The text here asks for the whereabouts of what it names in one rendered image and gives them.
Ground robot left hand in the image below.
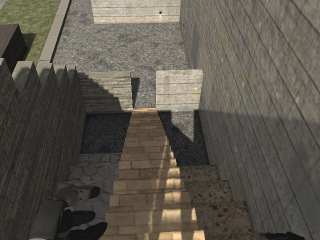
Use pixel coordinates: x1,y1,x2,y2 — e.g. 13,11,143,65
28,184,108,240

